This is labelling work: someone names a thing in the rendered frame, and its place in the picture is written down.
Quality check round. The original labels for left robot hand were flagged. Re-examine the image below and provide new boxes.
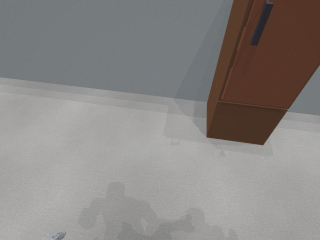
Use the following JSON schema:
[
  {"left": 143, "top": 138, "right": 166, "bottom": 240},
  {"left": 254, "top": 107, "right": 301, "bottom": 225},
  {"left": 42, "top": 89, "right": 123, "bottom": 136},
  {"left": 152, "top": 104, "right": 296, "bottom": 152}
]
[{"left": 41, "top": 230, "right": 66, "bottom": 240}]

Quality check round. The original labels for handle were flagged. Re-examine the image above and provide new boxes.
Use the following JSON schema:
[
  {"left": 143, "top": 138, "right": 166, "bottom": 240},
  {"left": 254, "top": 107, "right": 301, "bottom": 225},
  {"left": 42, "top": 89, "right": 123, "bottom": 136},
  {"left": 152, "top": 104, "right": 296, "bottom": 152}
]
[{"left": 250, "top": 0, "right": 274, "bottom": 46}]

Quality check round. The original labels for cupboard door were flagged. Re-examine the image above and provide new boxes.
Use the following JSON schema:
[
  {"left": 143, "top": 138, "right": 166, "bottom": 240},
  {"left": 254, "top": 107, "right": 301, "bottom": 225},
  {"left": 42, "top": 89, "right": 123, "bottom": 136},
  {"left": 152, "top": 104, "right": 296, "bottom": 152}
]
[{"left": 222, "top": 0, "right": 320, "bottom": 108}]

